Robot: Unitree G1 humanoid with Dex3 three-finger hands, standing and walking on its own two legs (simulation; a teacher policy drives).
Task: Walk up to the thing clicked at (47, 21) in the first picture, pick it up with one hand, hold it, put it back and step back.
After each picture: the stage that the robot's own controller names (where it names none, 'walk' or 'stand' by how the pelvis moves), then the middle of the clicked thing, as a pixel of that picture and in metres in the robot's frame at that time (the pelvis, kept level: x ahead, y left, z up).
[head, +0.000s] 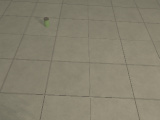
stand; (46, 22) +1.75 +0.47 -0.72
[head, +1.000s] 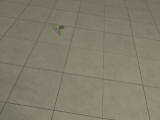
walk; (61, 30) +1.64 +0.23 -0.70
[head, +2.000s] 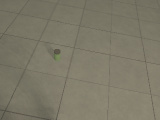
walk; (57, 55) +1.09 +0.17 -0.71
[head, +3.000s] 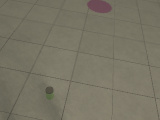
walk; (49, 93) +0.70 +0.20 -0.72
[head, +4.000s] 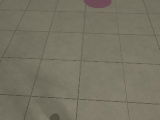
walk; out of the picture +0.42 +0.20 -0.69
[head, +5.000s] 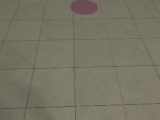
stand; out of the picture +0.38 +0.19 -0.70
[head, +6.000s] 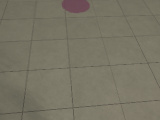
stand; out of the picture +0.34 +0.16 -0.71
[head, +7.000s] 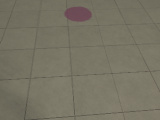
stand; out of the picture +0.32 +0.16 -0.72
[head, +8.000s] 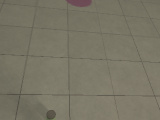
walk; (51, 116) +0.44 +0.11 -0.71
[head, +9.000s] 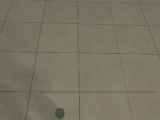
walk; (60, 114) +0.39 +0.12 -0.70
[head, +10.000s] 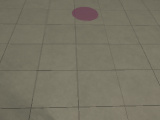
stand; out of the picture +0.43 +0.13 -0.72
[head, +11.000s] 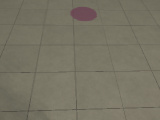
stand; out of the picture +0.40 +0.15 -0.73
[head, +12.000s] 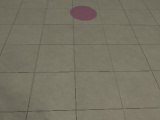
stand; out of the picture +0.39 +0.15 -0.73
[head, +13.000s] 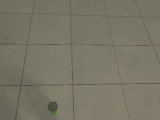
go down; (53, 108) +0.42 +0.14 -0.64
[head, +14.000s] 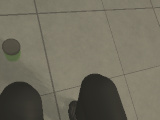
go down; (12, 50) +0.48 +0.18 -0.29
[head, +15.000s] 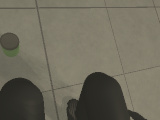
close in; (10, 45) +0.48 +0.19 -0.28
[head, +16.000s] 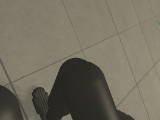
close in; out of the picture +0.47 +0.23 -0.24
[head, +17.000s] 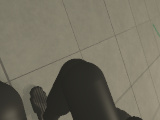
lift; out of the picture +0.46 +0.23 -0.25
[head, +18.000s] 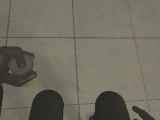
lift; (24, 72) +0.35 +0.20 -0.07
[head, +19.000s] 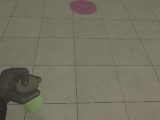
hold; (30, 95) +0.31 +0.17 +0.01
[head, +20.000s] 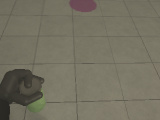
hold; (33, 95) +0.31 +0.16 -0.01
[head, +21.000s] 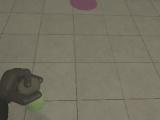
hold; (32, 95) +0.31 +0.17 -0.01
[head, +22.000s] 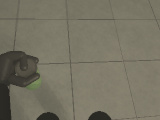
crouch; (29, 75) +0.38 +0.17 -0.07
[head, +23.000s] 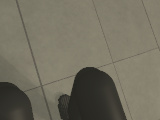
lower; out of the picture +0.48 +0.21 -0.18
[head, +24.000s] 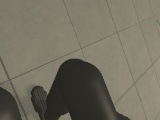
lower; out of the picture +0.46 +0.26 -0.25
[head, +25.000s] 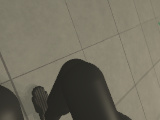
lower; out of the picture +0.46 +0.25 -0.25
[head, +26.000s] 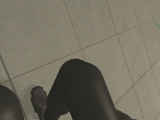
lower; out of the picture +0.46 +0.25 -0.25
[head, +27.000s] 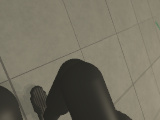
lower; out of the picture +0.46 +0.25 -0.25
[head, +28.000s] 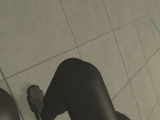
open; out of the picture +0.45 +0.25 -0.25
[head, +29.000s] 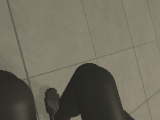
stand; out of the picture +0.45 +0.23 -0.26
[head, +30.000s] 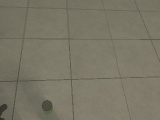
stand; (47, 107) +0.41 +0.15 -0.60
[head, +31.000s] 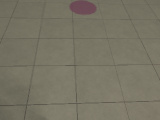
stand; out of the picture +0.40 +0.15 -0.66
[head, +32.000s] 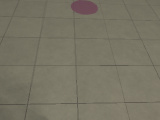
stand; out of the picture +0.39 +0.14 -0.67
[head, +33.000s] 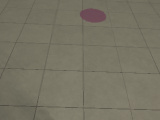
stand; out of the picture +0.41 +0.13 -0.72
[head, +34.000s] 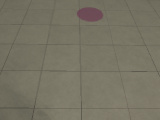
stand; out of the picture +0.40 +0.16 -0.73
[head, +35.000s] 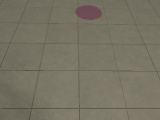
walk; out of the picture +0.38 +0.17 -0.73
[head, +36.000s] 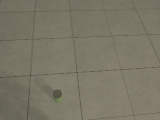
walk; (57, 96) +0.51 +0.15 -0.70
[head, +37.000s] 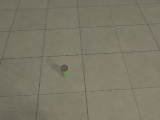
walk; (64, 71) +0.82 +0.20 -0.70
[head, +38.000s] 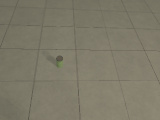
stand; (59, 61) +1.02 +0.16 -0.72
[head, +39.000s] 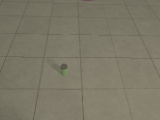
stand; (64, 69) +0.99 +0.16 -0.73
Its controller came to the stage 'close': yes
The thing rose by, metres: 0.70
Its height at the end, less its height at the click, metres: +0.00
